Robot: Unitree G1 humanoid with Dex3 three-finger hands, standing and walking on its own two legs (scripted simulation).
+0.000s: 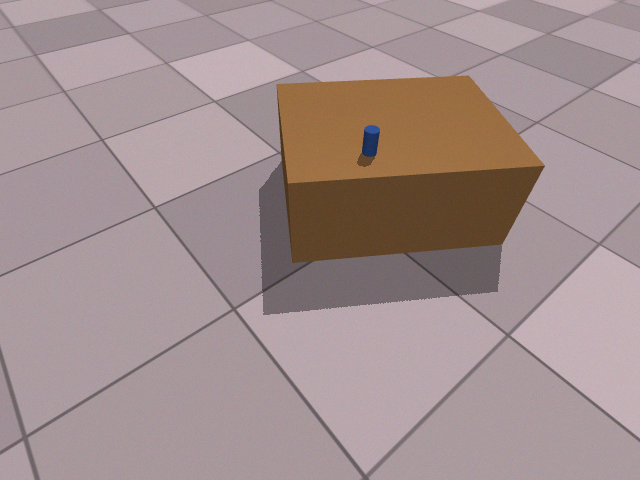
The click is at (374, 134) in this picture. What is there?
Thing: squat round
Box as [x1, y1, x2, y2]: [362, 125, 379, 156]
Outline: 369,125 366,126 364,129 362,153 367,156 372,156 376,153 379,129 376,126
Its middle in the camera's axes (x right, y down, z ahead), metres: +0.18 -0.36 +1.39
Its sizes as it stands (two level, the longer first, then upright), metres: 0.054 0.054 0.096
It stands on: a support 0.42 m high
